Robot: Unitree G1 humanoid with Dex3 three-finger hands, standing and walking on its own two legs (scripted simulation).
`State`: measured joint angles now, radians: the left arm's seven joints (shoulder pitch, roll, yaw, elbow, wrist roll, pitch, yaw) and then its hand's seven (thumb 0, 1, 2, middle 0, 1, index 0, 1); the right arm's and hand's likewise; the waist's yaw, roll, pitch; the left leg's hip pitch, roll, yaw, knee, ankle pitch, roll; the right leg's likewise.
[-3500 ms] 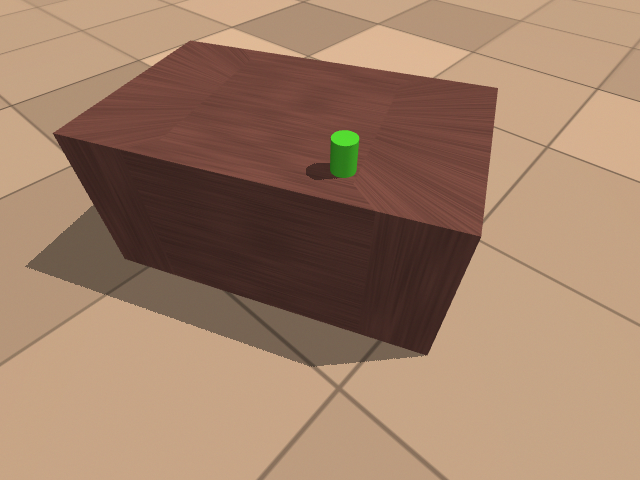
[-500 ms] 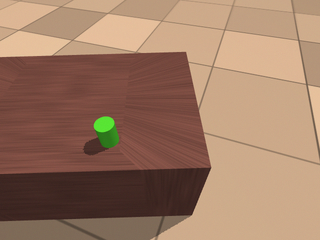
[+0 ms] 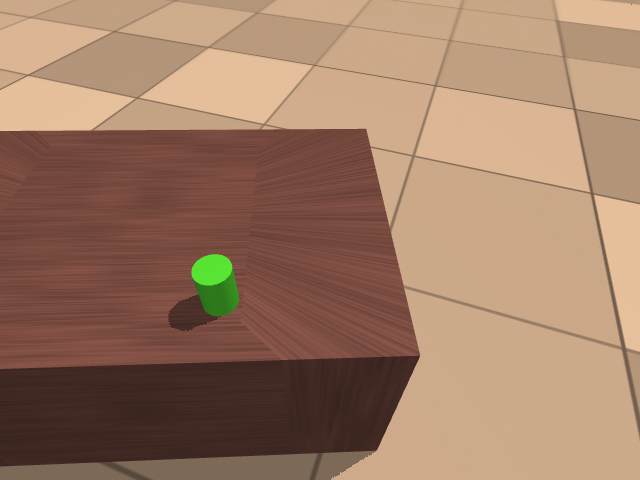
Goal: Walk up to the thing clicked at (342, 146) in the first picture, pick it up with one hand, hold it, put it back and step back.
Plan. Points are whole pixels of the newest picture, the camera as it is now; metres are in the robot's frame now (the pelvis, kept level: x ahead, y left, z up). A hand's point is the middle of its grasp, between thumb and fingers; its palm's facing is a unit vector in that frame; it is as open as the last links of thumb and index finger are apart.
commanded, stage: walk up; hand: left
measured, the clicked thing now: (216, 285) +0.49 +0.21 -0.13
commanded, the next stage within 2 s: stand in 0.80 s
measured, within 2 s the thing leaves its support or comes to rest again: neither
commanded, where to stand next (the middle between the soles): +0.06 -0.02 m, yaw +1 degrees
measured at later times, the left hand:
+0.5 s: hand out of the picture +0.09 +0.25 -0.15, palm faces +0.01 -0.94 -0.33, open 7.3 cm
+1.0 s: hand out of the picture +0.09 +0.25 -0.15, palm faces -0.01 -0.94 -0.34, open 7.3 cm
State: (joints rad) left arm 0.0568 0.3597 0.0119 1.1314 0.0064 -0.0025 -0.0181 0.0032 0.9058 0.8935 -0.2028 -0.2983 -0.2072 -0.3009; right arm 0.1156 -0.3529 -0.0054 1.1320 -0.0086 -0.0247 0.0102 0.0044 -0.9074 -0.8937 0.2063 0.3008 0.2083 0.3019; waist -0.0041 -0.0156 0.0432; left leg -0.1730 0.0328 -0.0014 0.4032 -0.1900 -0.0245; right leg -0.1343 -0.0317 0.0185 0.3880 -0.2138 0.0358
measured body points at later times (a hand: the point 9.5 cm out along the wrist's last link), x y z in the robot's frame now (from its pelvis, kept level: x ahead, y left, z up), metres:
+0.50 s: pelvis +0.02 +0.00 +0.00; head +0.02 +0.00 +0.45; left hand +0.09 +0.30 -0.13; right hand +0.11 -0.30 -0.13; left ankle +0.02 +0.13 -0.74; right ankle +0.00 -0.14 -0.74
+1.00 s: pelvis +0.02 +0.00 +0.00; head +0.03 +0.00 +0.45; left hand +0.09 +0.30 -0.13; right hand +0.11 -0.30 -0.13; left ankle +0.02 +0.13 -0.74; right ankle +0.00 -0.14 -0.74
